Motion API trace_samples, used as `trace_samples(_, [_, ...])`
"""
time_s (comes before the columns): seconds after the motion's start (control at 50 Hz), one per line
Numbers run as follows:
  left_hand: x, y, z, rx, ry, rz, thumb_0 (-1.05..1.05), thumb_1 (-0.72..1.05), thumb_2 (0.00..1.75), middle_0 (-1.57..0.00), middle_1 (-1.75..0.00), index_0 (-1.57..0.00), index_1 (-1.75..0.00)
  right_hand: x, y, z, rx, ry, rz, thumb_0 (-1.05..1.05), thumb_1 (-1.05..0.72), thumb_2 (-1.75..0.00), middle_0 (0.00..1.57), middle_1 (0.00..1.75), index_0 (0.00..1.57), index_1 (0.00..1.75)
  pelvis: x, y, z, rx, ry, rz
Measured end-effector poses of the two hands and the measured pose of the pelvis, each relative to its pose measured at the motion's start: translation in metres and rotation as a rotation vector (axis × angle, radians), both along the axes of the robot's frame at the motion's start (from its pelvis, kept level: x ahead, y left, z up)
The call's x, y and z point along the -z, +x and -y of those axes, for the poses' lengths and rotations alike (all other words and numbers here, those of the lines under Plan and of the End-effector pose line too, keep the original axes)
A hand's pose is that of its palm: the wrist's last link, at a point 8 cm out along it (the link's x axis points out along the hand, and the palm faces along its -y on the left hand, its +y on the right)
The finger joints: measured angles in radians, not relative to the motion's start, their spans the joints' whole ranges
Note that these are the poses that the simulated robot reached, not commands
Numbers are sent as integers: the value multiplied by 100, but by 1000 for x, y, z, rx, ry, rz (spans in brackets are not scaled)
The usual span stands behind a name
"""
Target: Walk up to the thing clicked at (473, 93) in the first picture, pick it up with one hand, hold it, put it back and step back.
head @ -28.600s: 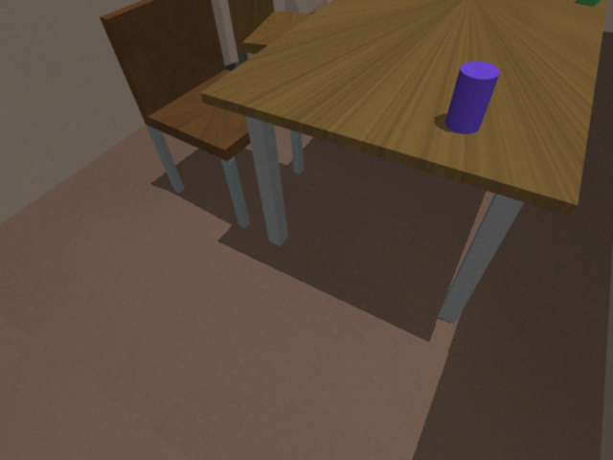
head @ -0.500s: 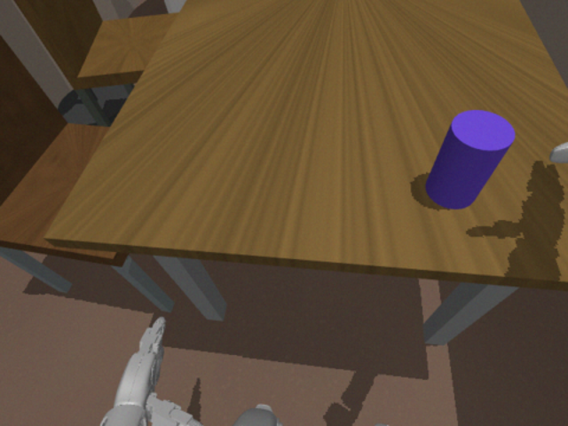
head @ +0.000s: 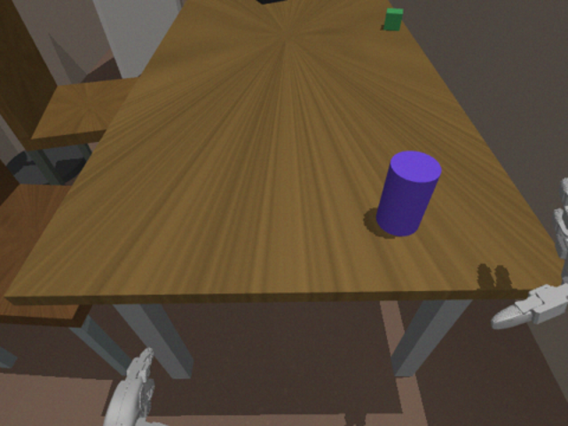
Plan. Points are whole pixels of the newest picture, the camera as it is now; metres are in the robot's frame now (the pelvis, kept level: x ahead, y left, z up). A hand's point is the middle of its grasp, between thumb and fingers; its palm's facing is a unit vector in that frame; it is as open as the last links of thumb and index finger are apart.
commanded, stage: sink last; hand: right
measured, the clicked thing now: (405, 195) +0.48 -0.18 +0.04
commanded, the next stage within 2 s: home in 0.64 s
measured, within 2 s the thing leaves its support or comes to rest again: neither
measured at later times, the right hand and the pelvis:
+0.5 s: hand out of the picture +0.14 -0.23 +0.13, palm faces +0.39 +0.85 -0.35, open 17.7 cm; pelvis -0.04 +0.02 -0.01, yaw -2 degrees
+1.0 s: hand (564, 405) +0.13 -0.24 +0.10, palm faces +0.35 +0.87 -0.34, open 17.4 cm; pelvis -0.05 +0.01 -0.01, yaw -1 degrees
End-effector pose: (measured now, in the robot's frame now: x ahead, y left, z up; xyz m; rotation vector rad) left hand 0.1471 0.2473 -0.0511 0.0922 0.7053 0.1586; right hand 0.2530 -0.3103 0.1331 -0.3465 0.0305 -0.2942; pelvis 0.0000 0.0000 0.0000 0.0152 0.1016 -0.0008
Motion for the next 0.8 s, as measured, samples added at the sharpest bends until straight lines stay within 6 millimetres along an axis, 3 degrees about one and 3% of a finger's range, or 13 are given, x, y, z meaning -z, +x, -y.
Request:
trace_samples(0.1, [28, -24, 1, -5, -9, -141, -1, -50, 5, -6, -5, -5, -5, -8, -50, -17, 4, -56, 12, -2, 56, -5, 7, 5, 6, 5, 1, -9, -4, 6, -2, 18])
trace_samples(0.18, [33, -25, -6, -26, 23, -127, -1, -51, 5, -6, -5, -5, -5, -25, -84, -18, 56, -130, 40, -2, 56, -5, 7, 5, 6, 5, 3, -14, -7, 13, -7, 30])
trace_samples(0.26, [19, -13, -16, -29, 66, -12, -1, -51, 5, -6, -5, -5, -5, -36, -112, -28, 74, -158, 92, -2, 58, -5, 6, 6, 6, 5, 5, -18, -10, 19, -15, 47])
trace_samples(0.38, [-15, -1, -31, -27, 108, 173, -1, -51, 5, -5, -6, -5, -5, -23, -147, -43, 76, -87, 111, -2, 59, -5, 6, 6, 6, 5, 8, -23, -17, 26, -27, 69])
trace_samples(0.44, [-16, -9, -33, -16, 112, 176, -1, -50, 5, -5, -6, -5, -5, -15, -156, -45, 82, -55, 122, -2, 60, -5, 6, 6, 6, 6, 9, -28, -21, 32, -29, 78])
trace_samples(0.52, [2, -29, -29, -9, 87, 110, -1, -50, 5, -5, -6, -5, -5, -12, -158, -45, 78, -65, 123, -2, 60, -5, 6, 6, 6, 6, 12, -39, -25, 34, -28, 78])
trace_samples(0.64, [21, -57, -34, -38, 82, 43, -1, -51, 5, -6, -6, -5, -5, -21, -164, -26, 112, -186, 84, -2, 58, -5, 6, 6, 6, 6, 14, -50, -25, 28, -25, 69])
trace_samples(0.72, [21, -59, -45, -58, 128, 48, -1, -52, 6, -6, -5, -5, -5, -34, -170, -10, 159, -245, 113, -2, 57, -5, 6, 6, 6, 6, 14, -53, -21, 24, -25, 72])
trace_samples(0.8, [11, -49, -38, -28, 148, 101, -1, -52, 8, -6, -6, -5, -6, -37, -169, -15, 142, -222, 189, -2, 56, -6, 6, 6, 6, 6, 14, -52, -16, 20, -24, 76])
